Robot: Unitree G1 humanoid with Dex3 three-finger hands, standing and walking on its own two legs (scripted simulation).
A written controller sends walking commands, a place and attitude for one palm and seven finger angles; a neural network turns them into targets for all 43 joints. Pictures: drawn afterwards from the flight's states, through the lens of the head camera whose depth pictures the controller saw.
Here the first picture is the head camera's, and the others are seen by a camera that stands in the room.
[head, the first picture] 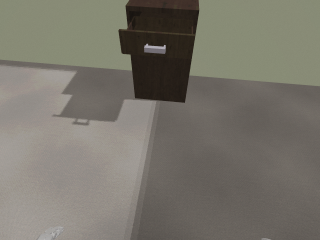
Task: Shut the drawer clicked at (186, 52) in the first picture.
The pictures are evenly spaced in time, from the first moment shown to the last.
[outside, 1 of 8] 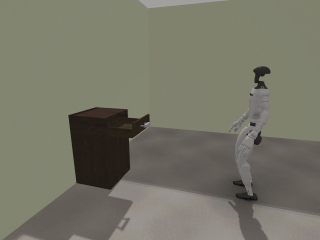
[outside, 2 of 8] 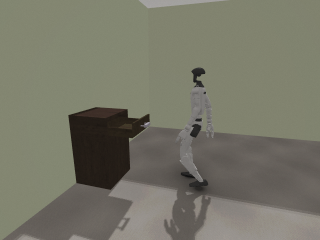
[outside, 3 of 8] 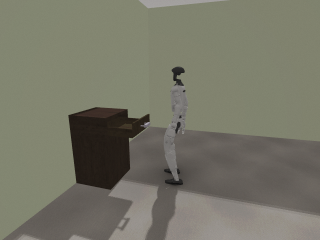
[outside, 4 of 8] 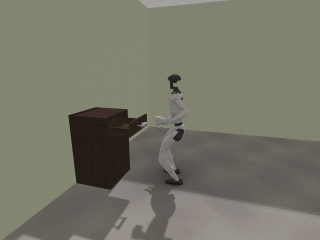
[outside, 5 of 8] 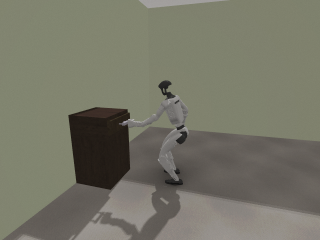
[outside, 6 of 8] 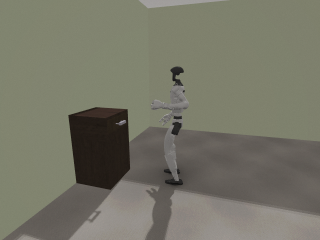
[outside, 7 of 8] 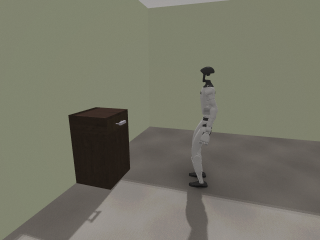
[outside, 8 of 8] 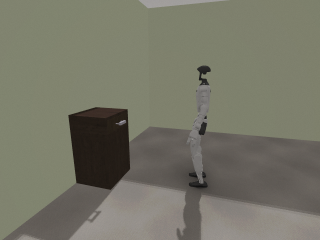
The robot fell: no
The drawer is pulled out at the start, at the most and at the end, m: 0.29 0.29 0.00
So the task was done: yes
